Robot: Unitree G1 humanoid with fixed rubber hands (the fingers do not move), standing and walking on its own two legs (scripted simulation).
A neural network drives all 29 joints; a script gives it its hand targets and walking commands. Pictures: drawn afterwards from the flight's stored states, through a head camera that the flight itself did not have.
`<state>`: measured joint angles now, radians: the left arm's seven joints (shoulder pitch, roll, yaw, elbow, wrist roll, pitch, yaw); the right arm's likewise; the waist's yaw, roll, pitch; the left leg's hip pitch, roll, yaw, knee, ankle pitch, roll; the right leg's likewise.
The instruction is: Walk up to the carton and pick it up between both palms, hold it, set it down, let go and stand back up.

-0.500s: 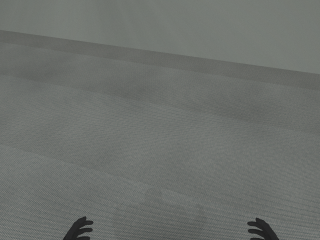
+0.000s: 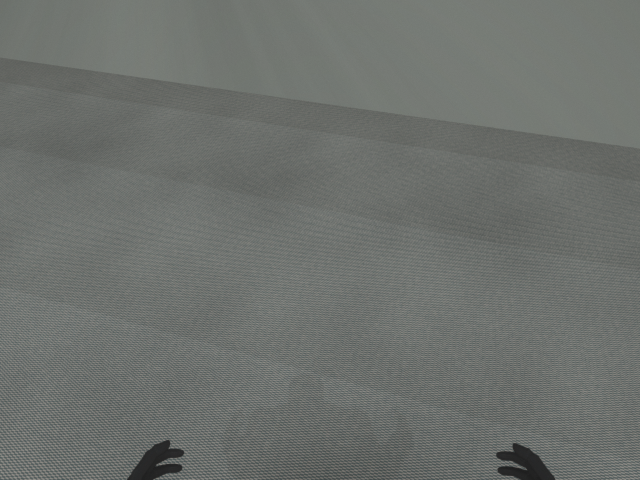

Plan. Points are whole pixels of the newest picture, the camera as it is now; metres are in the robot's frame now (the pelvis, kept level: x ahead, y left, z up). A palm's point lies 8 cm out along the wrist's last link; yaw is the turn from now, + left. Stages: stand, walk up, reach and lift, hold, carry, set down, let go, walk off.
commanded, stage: stand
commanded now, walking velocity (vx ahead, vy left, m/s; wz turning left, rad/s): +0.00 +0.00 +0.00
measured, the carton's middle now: out of the picture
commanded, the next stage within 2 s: none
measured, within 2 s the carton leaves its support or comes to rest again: neither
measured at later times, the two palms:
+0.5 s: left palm out of the picture +0.10 +0.25 -0.09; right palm out of the picture +0.11 -0.26 -0.09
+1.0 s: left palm out of the picture +0.09 +0.26 -0.10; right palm out of the picture +0.09 -0.26 -0.10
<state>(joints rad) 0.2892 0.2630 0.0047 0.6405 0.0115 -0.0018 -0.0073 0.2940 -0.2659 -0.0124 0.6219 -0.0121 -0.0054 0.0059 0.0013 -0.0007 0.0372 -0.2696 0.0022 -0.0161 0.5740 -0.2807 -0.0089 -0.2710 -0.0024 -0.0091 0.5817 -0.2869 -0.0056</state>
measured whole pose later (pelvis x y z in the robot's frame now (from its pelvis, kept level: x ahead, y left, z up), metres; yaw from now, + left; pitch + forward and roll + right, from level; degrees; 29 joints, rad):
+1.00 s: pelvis +0.00 +0.00 +0.00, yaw +0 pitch -1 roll +0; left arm 0.31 0.27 0.00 0.67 0.01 0.00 0.00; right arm 0.31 -0.28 -0.01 0.66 -0.01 0.00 0.00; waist 0.00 0.00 0.04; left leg -0.26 0.00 -0.02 0.55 -0.27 -0.01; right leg -0.26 0.00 -0.01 0.56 -0.27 -0.01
